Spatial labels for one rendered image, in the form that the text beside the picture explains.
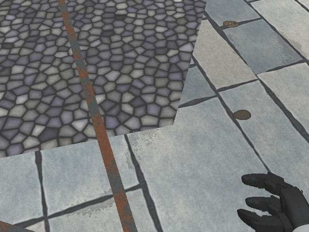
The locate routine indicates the right robot hand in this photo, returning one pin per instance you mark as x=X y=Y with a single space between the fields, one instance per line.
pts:
x=288 y=212

